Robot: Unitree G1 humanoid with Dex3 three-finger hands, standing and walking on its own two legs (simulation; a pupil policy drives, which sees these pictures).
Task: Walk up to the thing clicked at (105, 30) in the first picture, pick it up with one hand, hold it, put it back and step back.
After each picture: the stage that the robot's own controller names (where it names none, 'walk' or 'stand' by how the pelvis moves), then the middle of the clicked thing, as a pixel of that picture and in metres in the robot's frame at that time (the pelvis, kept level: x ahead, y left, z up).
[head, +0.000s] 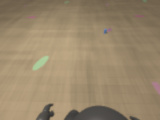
stand; (105, 31) +2.16 -0.39 -0.72
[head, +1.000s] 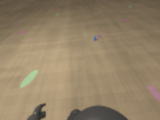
walk; (94, 38) +2.06 +0.04 -0.69
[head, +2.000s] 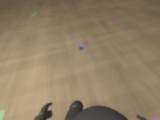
walk; (80, 47) +1.40 +0.33 -0.71
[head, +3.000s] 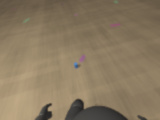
walk; (76, 65) +0.90 +0.33 -0.72
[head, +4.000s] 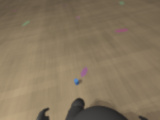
walk; (76, 81) +0.57 +0.28 -0.72
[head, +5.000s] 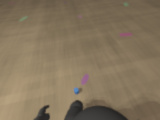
walk; (76, 91) +0.40 +0.21 -0.71
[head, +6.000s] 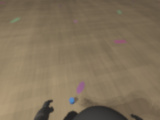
stand; (71, 101) +0.31 +0.19 -0.72
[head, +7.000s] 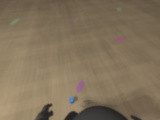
stand; (71, 100) +0.30 +0.22 -0.72
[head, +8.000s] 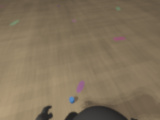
stand; (71, 100) +0.30 +0.22 -0.73
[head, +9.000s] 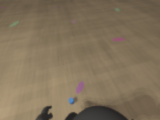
stand; (71, 101) +0.30 +0.23 -0.73
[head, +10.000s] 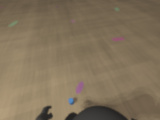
stand; (71, 101) +0.29 +0.23 -0.73
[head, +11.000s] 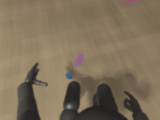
go down; (69, 76) +0.35 +0.20 -0.50
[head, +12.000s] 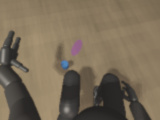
go down; (65, 65) +0.40 +0.22 -0.33
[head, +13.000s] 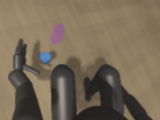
close in; (45, 58) +0.39 +0.25 -0.24
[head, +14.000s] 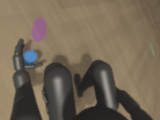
close; (30, 58) +0.38 +0.26 -0.22
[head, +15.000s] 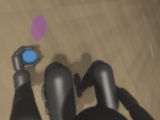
lift; (29, 57) +0.37 +0.26 -0.23
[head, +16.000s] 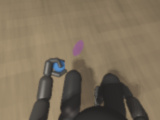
lift; (59, 68) +0.31 +0.23 -0.07
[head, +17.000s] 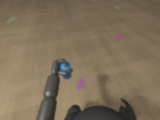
hold; (66, 70) +0.33 +0.17 +0.04
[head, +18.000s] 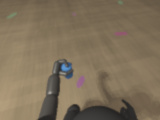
hold; (67, 70) +0.34 +0.17 +0.01
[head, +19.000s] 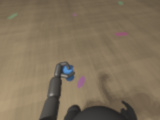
hold; (68, 73) +0.32 +0.16 +0.00
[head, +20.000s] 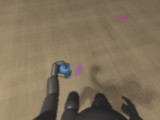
crouch; (65, 71) +0.34 +0.17 -0.06
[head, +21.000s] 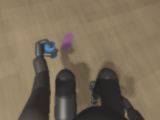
lower; (51, 50) +0.45 +0.24 -0.11
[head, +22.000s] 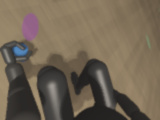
lower; (21, 53) +0.42 +0.27 -0.23
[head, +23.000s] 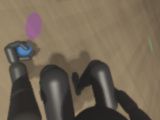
lower; (24, 52) +0.41 +0.27 -0.23
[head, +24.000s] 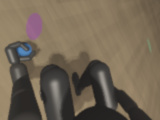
lower; (25, 52) +0.41 +0.27 -0.23
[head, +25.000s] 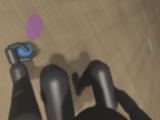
lower; (25, 53) +0.41 +0.27 -0.23
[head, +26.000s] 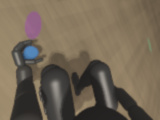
open; (29, 54) +0.39 +0.25 -0.23
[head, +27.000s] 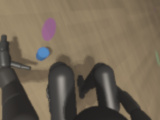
stand; (42, 54) +0.39 +0.23 -0.24
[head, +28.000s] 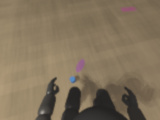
stand; (72, 79) +0.36 +0.18 -0.56
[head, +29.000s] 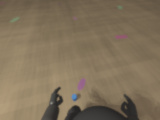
stand; (74, 97) +0.34 +0.17 -0.66
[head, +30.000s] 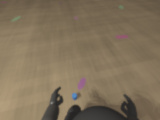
stand; (74, 96) +0.35 +0.17 -0.67
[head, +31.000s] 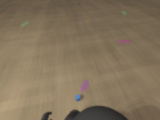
stand; (77, 98) +0.37 +0.16 -0.72
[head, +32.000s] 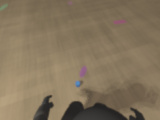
walk; (77, 84) +0.40 +0.14 -0.70
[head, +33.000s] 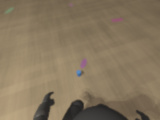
walk; (78, 73) +0.60 +0.18 -0.70
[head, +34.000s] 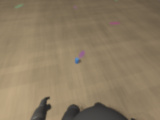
stand; (76, 60) +0.92 +0.20 -0.70
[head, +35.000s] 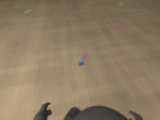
stand; (80, 63) +0.93 +0.19 -0.71
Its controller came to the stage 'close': yes
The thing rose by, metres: 0.71
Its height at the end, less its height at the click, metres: +0.00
